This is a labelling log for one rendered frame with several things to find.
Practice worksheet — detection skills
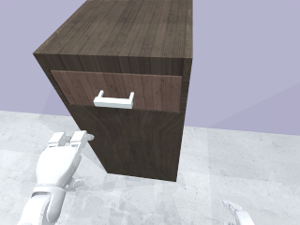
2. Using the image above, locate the handle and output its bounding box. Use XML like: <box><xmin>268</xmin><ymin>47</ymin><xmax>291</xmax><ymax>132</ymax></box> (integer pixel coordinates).
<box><xmin>93</xmin><ymin>90</ymin><xmax>135</xmax><ymax>109</ymax></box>

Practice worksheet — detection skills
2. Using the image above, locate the right robot hand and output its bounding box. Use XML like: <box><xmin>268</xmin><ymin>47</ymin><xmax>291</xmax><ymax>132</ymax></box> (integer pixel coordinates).
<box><xmin>222</xmin><ymin>200</ymin><xmax>255</xmax><ymax>225</ymax></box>

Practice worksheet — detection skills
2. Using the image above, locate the left robot hand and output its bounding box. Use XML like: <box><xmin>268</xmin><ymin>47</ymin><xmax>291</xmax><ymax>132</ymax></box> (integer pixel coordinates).
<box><xmin>36</xmin><ymin>130</ymin><xmax>95</xmax><ymax>192</ymax></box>

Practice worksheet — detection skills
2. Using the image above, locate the cabinet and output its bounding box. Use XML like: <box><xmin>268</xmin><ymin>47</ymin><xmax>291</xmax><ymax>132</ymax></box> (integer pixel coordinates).
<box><xmin>33</xmin><ymin>0</ymin><xmax>193</xmax><ymax>182</ymax></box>

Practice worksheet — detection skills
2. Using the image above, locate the robot left forearm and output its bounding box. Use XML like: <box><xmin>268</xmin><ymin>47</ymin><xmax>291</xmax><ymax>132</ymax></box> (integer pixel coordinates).
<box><xmin>17</xmin><ymin>185</ymin><xmax>66</xmax><ymax>225</ymax></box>

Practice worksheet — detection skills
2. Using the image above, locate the drawer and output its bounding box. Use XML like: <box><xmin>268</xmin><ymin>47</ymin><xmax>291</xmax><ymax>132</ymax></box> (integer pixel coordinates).
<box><xmin>51</xmin><ymin>70</ymin><xmax>182</xmax><ymax>112</ymax></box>

